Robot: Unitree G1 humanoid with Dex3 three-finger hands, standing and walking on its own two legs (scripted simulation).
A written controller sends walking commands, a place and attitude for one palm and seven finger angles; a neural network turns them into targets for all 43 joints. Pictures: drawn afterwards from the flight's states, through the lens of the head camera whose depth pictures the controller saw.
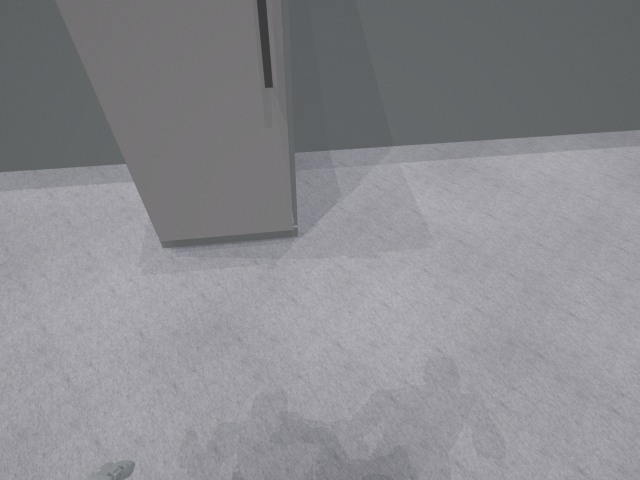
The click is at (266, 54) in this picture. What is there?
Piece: fridge door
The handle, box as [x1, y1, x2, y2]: [257, 0, 272, 87]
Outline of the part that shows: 257,0 265,87 272,87 265,0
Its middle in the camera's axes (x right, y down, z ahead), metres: -0.15 -0.55 +0.98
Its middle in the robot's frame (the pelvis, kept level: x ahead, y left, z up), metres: +1.11 +0.21 +0.12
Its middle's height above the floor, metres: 0.89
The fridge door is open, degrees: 0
